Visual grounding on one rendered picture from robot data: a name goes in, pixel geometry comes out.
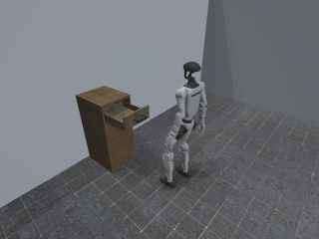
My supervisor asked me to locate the cabinet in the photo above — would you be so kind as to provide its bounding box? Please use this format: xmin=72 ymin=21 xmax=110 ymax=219
xmin=76 ymin=86 xmax=136 ymax=173

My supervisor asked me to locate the robot left forearm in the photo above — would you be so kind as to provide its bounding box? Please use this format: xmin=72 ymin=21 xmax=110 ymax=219
xmin=169 ymin=113 xmax=182 ymax=139

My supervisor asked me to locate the robot right upper arm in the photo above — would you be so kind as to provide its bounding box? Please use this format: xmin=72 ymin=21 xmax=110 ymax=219
xmin=197 ymin=82 xmax=207 ymax=109

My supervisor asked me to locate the robot left hand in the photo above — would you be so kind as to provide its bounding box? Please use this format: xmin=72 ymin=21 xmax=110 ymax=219
xmin=164 ymin=137 xmax=174 ymax=152

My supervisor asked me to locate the robot right hand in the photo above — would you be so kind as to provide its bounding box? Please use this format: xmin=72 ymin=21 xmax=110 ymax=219
xmin=195 ymin=122 xmax=205 ymax=136

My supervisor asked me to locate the humanoid robot torso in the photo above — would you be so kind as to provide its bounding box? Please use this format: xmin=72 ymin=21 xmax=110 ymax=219
xmin=181 ymin=85 xmax=201 ymax=134

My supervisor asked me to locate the robot right forearm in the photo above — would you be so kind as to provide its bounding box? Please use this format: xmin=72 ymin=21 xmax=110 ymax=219
xmin=198 ymin=106 xmax=207 ymax=123

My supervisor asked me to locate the handle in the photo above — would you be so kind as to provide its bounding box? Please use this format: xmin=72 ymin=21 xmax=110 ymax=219
xmin=134 ymin=115 xmax=148 ymax=123

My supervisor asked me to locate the robot left foot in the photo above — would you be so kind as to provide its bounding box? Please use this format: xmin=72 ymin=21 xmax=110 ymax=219
xmin=159 ymin=176 xmax=175 ymax=188

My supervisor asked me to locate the drawer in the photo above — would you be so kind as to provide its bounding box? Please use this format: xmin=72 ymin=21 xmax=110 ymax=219
xmin=103 ymin=101 xmax=150 ymax=131

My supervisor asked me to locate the robot left upper arm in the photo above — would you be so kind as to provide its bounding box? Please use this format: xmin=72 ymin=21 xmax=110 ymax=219
xmin=174 ymin=88 xmax=186 ymax=120

